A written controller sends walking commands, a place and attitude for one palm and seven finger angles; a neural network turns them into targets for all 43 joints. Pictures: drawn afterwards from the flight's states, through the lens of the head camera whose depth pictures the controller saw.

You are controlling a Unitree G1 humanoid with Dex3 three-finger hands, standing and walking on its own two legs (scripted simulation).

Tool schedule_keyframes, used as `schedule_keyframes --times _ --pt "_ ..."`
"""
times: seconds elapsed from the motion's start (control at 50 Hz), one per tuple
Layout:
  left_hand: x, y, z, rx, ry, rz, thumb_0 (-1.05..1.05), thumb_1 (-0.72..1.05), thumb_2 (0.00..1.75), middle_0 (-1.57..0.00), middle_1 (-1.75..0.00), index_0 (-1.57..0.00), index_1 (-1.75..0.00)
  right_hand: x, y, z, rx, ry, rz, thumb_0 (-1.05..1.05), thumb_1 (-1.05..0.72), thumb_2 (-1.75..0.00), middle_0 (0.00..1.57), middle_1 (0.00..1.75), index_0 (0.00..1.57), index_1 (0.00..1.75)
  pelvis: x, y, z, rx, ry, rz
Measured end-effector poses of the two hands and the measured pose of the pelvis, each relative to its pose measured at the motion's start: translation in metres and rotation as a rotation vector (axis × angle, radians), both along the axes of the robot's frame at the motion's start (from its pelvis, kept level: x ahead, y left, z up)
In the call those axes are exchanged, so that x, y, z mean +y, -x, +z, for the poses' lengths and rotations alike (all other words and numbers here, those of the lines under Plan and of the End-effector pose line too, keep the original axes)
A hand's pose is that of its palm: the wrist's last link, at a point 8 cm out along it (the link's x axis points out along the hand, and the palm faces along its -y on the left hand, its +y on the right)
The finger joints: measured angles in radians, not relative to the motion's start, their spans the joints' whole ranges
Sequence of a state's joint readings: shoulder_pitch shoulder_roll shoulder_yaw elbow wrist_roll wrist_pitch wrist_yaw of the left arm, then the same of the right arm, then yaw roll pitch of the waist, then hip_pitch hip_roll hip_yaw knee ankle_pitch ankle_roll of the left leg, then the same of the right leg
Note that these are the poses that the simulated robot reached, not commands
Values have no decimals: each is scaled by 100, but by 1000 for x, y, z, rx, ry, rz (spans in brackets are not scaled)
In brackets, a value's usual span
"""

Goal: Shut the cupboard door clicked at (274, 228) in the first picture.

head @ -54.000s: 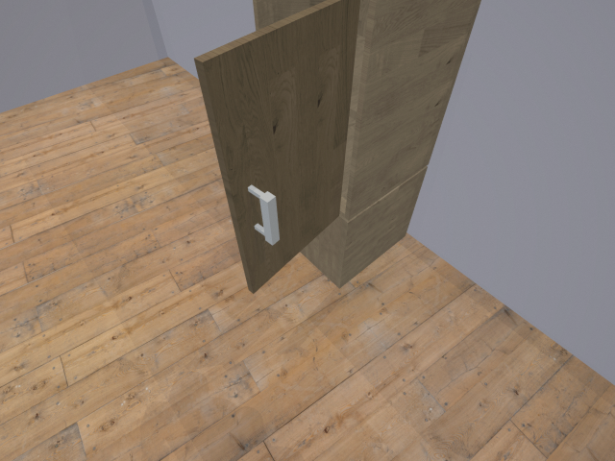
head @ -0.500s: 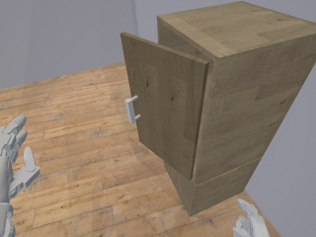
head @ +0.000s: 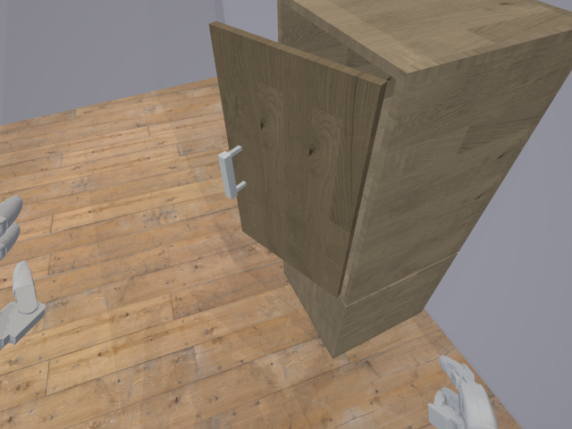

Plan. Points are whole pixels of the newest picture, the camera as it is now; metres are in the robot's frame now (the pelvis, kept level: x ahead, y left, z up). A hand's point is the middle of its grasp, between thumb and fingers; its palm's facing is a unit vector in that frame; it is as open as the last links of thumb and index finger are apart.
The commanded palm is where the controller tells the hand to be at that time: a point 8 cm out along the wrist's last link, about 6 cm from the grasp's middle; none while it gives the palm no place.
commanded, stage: step back with the hand held close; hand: left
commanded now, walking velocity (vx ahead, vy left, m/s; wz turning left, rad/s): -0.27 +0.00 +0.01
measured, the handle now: (234, 172) +0.67 +0.16 -0.07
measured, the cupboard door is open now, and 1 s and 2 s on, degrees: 24 24 24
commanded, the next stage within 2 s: stop stepping back and stand still in 0.90 s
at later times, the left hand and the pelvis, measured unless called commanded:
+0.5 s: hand out of the picture +0.11 +0.26 +0.17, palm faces +0.46 -0.78 -0.41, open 7.4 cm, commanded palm +0.05 +0.31 +0.18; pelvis -0.08 +0.00 -0.02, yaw +2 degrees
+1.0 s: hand out of the picture +0.03 +0.29 +0.18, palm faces +0.48 -0.78 -0.39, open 7.4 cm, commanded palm -0.04 +0.32 +0.18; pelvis -0.16 +0.01 -0.01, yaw +4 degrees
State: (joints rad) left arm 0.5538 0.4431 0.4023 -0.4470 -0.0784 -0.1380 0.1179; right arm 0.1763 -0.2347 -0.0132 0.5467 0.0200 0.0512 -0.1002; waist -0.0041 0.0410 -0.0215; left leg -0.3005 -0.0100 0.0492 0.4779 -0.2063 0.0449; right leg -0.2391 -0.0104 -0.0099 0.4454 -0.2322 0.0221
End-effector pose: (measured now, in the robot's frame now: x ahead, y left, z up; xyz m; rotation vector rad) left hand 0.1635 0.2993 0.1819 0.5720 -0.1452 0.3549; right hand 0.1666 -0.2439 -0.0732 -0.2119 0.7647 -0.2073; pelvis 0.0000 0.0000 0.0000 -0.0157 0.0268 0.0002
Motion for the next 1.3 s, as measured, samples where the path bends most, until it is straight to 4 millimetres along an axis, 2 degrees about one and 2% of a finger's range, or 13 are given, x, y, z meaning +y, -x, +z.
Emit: schedule_keyframes --times 0.22,0.36,0.48,0.6,0.7,0.78,0.86,1.0,1.08,1.16,1.22,1.3 --pt "12 49 -6 -89 -22 23 1 89 89 -21 -30 -22 -30 11 39 0 -35 34 48 1 -91 -89 21 30 20 30 4 40 -10 -15 15 21" --pt "4 79 -4 -167 -31 40 1 89 89 -21 -30 -22 -30 8 65 -11 -24 33 84 1 -90 -89 21 30 20 30 -4 61 -17 -29 23 39" --pt "-1 93 -1 -218 -1 3 1 88 89 -21 -30 -22 -30 3 91 -12 10 55 75 1 -90 -89 21 30 20 30 -2 77 -16 -22 24 42" --pt "10 105 6 -218 -72 -22 1 88 89 -21 -30 -22 -30 5 113 -8 -2 68 47 1 -91 -89 21 30 20 30 1 95 -15 -22 60 73" --pt "16 134 7 -211 -118 26 1 88 89 -21 -30 -22 -30 7 117 -12 -6 57 95 1 -90 -89 21 30 20 30 -7 107 -20 32 50 105" --pt "9 154 -2 -195 -51 40 1 89 89 -21 -30 -21 -30 10 118 -17 0 47 122 1 -90 -89 21 30 20 30 -7 127 -19 20 57 75" --pt "4 165 -2 -232 -6 -9 1 88 89 -21 -30 -22 -30 17 123 -8 -33 53 109 1 -91 -89 21 30 20 30 0 135 -17 -20 62 72" --pt "29 175 6 -283 -12 -18 1 88 89 -21 -30 -22 -30 35 137 13 -116 55 88 1 -91 -89 21 30 20 30 13 157 -13 -23 68 72" --pt "38 191 7 -257 -17 -26 1 88 89 -21 -30 -21 -30 43 158 16 -115 47 93 1 -91 -89 21 30 20 30 21 176 -11 -18 73 72" --pt "45 212 -2 -245 2 -55 1 88 89 -21 -30 -21 -30 46 192 10 -70 89 67 1 -90 -89 21 30 20 30 40 185 -17 -37 75 9" --pt "60 212 -10 -275 59 -43 1 88 89 -21 -30 -22 -30 51 223 4 -31 125 26 1 -90 -89 21 30 20 30 53 198 -20 -58 88 4" --pt "76 217 2 -299 101 -30 1 88 89 -21 -30 -22 -30 70 265 7 12 81 18 1 -91 -89 21 30 20 30 60 227 -8 -79 104 42"
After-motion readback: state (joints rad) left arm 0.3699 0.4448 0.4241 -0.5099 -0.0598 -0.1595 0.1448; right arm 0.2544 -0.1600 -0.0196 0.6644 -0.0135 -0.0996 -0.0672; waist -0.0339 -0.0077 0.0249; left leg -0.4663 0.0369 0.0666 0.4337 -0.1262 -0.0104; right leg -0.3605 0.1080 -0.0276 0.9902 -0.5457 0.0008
